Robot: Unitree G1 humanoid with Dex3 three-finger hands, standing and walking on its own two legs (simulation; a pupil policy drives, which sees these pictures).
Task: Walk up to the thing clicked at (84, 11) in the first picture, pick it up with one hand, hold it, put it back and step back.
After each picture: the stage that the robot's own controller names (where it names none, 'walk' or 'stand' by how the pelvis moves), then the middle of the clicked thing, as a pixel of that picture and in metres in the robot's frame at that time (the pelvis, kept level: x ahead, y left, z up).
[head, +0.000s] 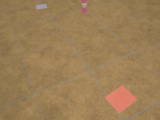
stand; (84, 4) +2.27 +0.01 -0.65
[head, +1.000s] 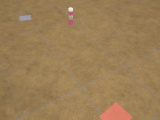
walk; (70, 16) +2.14 +0.10 -0.65
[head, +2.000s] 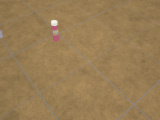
walk; (55, 31) +1.45 +0.26 -0.65
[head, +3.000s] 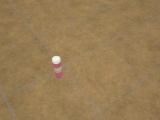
walk; (57, 67) +0.95 +0.23 -0.65
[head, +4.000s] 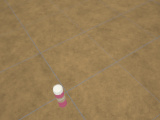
walk; (60, 96) +0.63 +0.24 -0.63
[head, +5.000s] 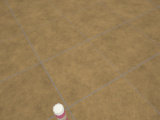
stand; (61, 115) +0.48 +0.23 -0.63
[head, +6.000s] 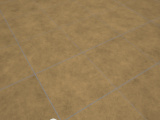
stand; out of the picture +0.43 +0.22 -0.65
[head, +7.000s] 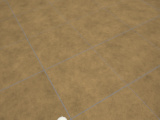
stand; out of the picture +0.41 +0.19 -0.65
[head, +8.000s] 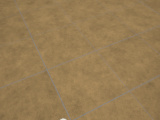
stand; out of the picture +0.40 +0.16 -0.65
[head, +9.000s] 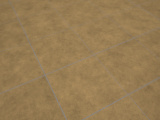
stand; out of the picture +0.38 +0.18 -0.66
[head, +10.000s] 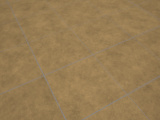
stand; out of the picture +0.38 +0.18 -0.66
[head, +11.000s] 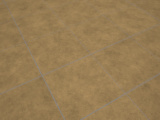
go down; out of the picture +0.38 +0.18 -0.66
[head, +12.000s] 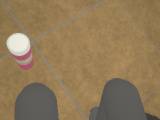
go down; (22, 54) +0.46 +0.21 -0.25
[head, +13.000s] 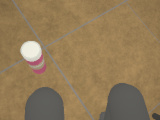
close in; (35, 60) +0.46 +0.20 -0.27
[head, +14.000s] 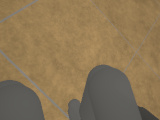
close in; out of the picture +0.45 +0.24 -0.16
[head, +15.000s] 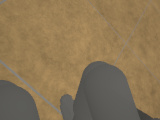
close; out of the picture +0.45 +0.26 -0.16
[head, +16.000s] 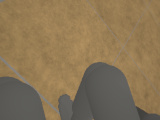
lift; out of the picture +0.41 +0.24 -0.17
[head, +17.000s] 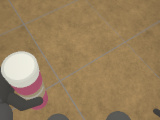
lift; (30, 87) +0.32 +0.17 +0.03
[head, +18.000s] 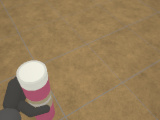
hold; (39, 96) +0.30 +0.15 +0.05
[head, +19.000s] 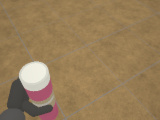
hold; (42, 96) +0.30 +0.15 +0.04
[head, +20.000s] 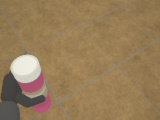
crouch; (35, 88) +0.34 +0.17 -0.01
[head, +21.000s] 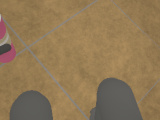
lower; out of the picture +0.48 +0.21 -0.03
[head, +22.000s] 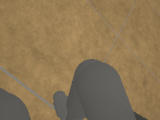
lower; out of the picture +0.46 +0.26 -0.16
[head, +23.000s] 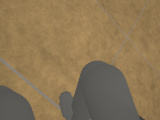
lower; out of the picture +0.45 +0.26 -0.16
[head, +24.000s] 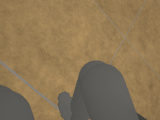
lower; out of the picture +0.44 +0.25 -0.17
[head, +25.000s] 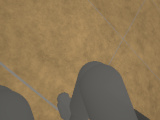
lower; out of the picture +0.44 +0.24 -0.17
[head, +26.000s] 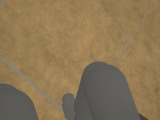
draw back; out of the picture +0.43 +0.23 -0.16
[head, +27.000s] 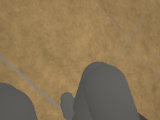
rise; out of the picture +0.42 +0.22 -0.17
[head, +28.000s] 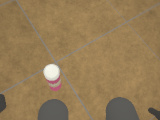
walk; (53, 79) +0.43 +0.15 -0.38
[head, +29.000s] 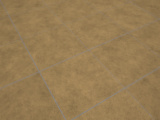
stand; out of the picture +0.37 +0.14 -0.59
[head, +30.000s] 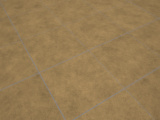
stand; out of the picture +0.37 +0.15 -0.60
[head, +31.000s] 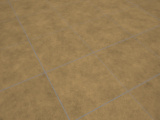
stand; out of the picture +0.38 +0.13 -0.63
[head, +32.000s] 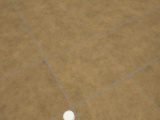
walk; out of the picture +0.40 +0.13 -0.64
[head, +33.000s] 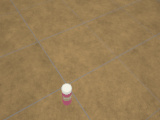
walk; (66, 95) +0.57 +0.11 -0.64
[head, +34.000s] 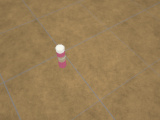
walk; (61, 56) +0.89 +0.22 -0.62
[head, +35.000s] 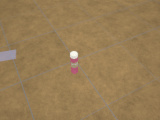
stand; (74, 63) +1.02 +0.12 -0.64
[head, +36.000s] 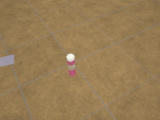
stand; (71, 65) +1.02 +0.14 -0.66
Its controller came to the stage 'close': yes
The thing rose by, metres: 0.69
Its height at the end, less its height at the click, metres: +0.00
